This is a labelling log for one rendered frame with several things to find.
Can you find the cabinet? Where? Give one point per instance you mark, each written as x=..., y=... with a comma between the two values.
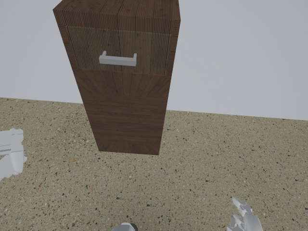
x=126, y=110

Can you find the robot left hand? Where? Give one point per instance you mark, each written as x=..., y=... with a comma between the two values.
x=12, y=149

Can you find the handle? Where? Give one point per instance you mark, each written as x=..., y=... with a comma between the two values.
x=103, y=59

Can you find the robot right hand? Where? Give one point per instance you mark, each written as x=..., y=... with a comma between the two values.
x=250, y=222

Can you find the left robot shin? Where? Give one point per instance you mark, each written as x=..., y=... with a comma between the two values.
x=125, y=223

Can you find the drawer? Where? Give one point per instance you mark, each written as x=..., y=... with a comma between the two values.
x=88, y=44

